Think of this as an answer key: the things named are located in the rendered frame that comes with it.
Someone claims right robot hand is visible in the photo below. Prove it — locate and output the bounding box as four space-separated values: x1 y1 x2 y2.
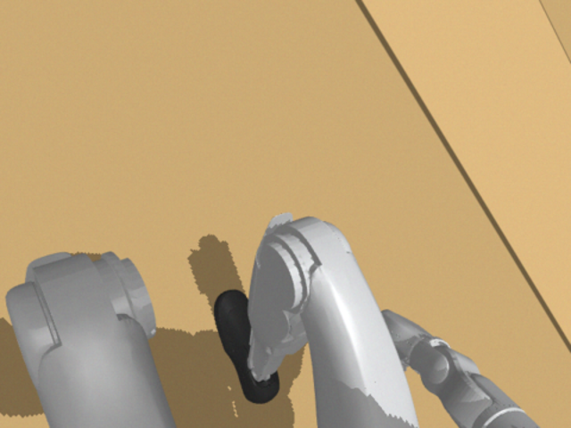
381 309 432 371

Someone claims right robot arm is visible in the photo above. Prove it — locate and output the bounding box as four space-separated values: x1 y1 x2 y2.
410 336 541 428

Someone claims right robot foot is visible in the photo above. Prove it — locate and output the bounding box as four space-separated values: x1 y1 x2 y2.
214 290 279 404

